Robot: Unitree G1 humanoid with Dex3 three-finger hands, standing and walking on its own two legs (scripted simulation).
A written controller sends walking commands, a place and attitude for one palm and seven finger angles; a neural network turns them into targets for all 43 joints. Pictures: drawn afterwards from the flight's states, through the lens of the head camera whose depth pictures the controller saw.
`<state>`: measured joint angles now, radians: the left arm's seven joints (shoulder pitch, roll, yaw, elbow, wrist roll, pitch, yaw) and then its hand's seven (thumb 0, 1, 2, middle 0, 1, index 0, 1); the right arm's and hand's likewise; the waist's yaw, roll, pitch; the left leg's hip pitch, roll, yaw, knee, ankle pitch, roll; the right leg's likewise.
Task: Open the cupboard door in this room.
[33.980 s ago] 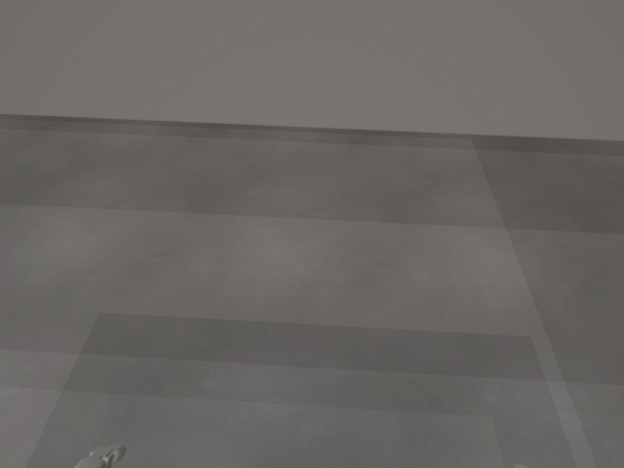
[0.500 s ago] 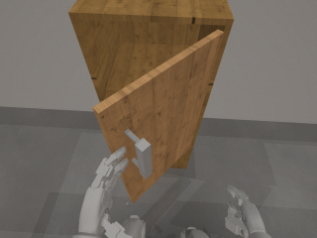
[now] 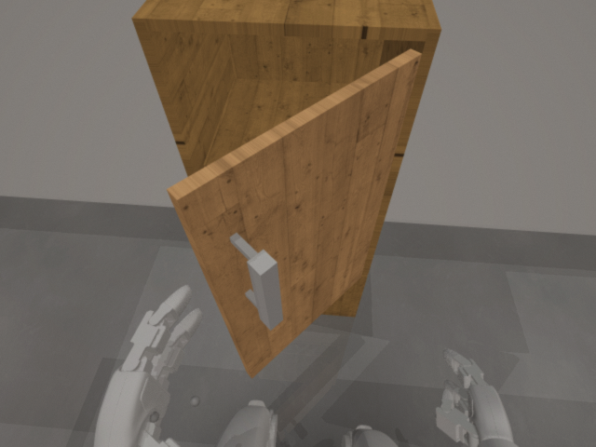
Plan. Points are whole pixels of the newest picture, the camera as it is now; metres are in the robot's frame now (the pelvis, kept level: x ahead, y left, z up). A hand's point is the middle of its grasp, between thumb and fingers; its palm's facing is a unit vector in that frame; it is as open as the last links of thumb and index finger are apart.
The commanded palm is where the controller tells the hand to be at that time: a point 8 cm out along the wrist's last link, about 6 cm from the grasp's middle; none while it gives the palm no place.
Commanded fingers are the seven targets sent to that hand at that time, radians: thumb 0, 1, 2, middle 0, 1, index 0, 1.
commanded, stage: draw the hand back to the body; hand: left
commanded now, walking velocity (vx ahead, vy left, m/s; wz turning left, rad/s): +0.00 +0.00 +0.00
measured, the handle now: (256, 283) +0.31 +0.08 +0.07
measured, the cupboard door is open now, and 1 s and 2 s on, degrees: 48 48 48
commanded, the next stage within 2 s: step back with the hand held close in 1.56 s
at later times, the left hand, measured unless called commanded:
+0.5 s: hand (108, 374) +0.17 +0.18 +0.15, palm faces -0.01 -1.00 -0.06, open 16.2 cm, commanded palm +0.14 +0.24 +0.16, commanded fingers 0.00 -0.25 0.41 -0.16 -0.30 -0.16 -0.30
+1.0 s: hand out of the picture +0.21 +0.27 +0.22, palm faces +0.35 -0.86 -0.38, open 11.3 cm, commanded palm +0.17 +0.32 +0.25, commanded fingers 0.00 0.62 0.78 -0.19 -0.30 -0.19 -0.30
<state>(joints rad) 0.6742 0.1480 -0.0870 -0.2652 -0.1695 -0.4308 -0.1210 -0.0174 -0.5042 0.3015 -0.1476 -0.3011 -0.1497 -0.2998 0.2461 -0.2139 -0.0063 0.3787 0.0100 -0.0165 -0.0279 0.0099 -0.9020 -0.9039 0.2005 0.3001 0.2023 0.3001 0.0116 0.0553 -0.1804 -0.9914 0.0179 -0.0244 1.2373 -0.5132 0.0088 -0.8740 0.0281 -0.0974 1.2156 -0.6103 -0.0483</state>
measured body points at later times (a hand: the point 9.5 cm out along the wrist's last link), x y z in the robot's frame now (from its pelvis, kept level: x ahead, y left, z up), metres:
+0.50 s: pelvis +0.01 +0.01 +0.04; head +0.02 +0.01 +0.49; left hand +0.17 +0.23 +0.15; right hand +0.20 -0.21 -0.01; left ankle +0.05 +0.11 -0.63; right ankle -0.01 -0.09 -0.63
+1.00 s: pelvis +0.03 +0.04 +0.10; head +0.01 +0.03 +0.55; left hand +0.19 +0.32 +0.24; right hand +0.22 -0.17 +0.03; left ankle +0.05 +0.11 -0.63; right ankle -0.01 -0.09 -0.63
